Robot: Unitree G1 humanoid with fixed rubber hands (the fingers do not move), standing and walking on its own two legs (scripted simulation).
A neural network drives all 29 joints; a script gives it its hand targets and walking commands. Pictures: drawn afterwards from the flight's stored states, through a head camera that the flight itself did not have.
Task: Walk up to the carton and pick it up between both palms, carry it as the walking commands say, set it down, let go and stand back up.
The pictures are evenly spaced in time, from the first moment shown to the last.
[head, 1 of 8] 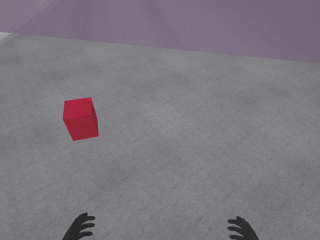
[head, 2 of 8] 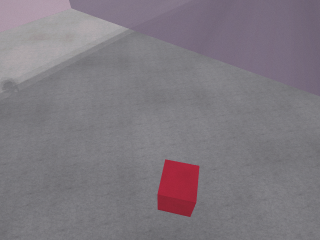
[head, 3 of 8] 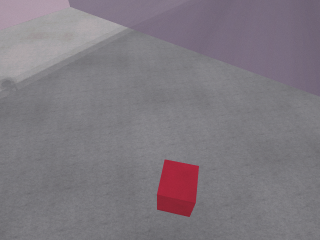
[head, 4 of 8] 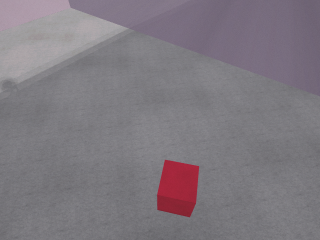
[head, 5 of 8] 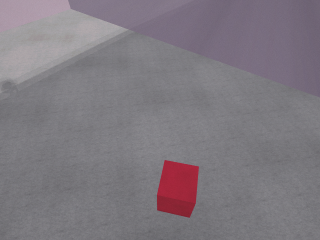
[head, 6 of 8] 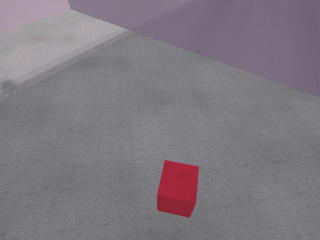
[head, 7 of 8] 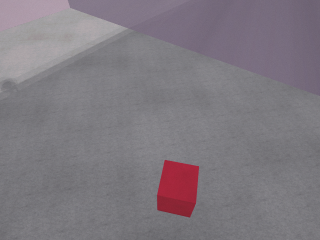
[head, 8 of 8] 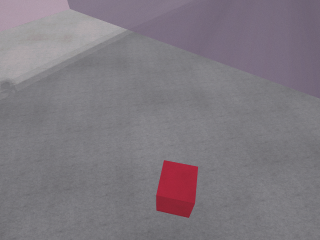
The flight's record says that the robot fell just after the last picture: no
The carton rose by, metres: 0.00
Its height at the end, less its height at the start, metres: +0.00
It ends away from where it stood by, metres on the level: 0.00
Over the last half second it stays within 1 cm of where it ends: yes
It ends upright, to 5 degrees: yes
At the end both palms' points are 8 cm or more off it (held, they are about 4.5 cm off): yes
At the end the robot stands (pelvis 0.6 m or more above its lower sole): yes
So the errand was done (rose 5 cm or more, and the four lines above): no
